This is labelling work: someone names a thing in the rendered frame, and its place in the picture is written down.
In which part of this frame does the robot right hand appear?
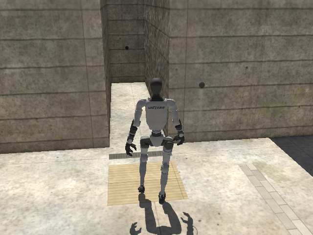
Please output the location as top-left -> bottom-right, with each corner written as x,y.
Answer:
173,135 -> 185,145

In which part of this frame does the robot torso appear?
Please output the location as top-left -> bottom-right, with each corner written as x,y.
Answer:
145,97 -> 168,147

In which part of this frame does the left robot upper arm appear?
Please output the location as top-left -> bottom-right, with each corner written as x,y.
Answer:
133,99 -> 146,127

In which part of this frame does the robot left hand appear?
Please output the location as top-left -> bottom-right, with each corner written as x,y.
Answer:
125,143 -> 136,156

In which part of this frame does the right robot forearm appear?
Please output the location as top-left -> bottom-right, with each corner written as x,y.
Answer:
175,119 -> 184,137

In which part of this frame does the left robot forearm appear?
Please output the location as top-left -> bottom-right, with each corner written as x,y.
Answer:
127,119 -> 137,144

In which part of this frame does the robot right shin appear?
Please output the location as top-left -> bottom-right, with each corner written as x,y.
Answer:
160,165 -> 169,197

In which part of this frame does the right robot upper arm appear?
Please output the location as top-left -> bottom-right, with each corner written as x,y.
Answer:
167,99 -> 180,126

